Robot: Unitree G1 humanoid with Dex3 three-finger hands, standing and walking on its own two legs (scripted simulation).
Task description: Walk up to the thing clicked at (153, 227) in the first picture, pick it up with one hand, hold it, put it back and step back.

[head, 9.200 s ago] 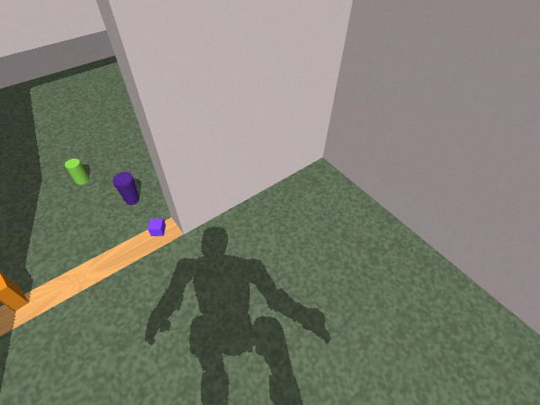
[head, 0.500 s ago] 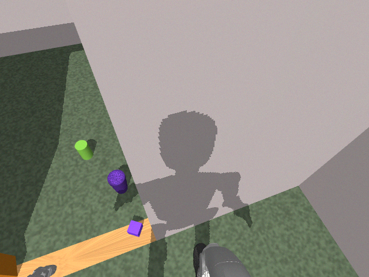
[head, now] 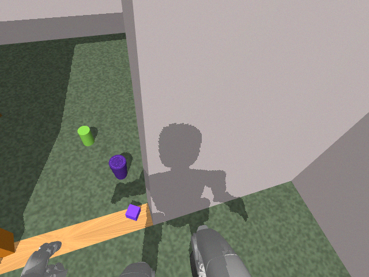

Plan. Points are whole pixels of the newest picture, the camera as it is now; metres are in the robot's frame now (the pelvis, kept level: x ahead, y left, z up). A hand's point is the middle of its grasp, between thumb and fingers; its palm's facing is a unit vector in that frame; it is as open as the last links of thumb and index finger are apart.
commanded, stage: walk up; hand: left
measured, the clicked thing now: (133, 212) +0.45 +0.18 -0.72
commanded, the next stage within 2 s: stand in 1.06 s
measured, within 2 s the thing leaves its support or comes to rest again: neither
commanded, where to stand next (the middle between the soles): +0.03 -0.02 m, yaw -6 degrees
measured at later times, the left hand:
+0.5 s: hand out of the picture -0.01 +0.26 -0.10, palm faces -0.07 -0.90 -0.43, open 7.4 cm
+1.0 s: hand out of the picture +0.13 +0.24 -0.16, palm faces -0.15 -0.92 -0.37, open 7.4 cm
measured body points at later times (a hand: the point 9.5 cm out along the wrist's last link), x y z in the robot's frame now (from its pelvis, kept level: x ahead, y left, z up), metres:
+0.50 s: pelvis -0.01 -0.03 +0.03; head -0.02 -0.05 +0.48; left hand +0.00 +0.30 -0.07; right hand +0.04 -0.35 -0.09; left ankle +0.10 +0.11 -0.65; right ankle -0.08 -0.15 -0.71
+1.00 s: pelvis -0.01 -0.02 -0.01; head +0.06 -0.01 +0.43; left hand +0.13 +0.28 -0.13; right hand +0.10 -0.35 -0.10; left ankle +0.15 +0.11 -0.71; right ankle -0.03 -0.15 -0.69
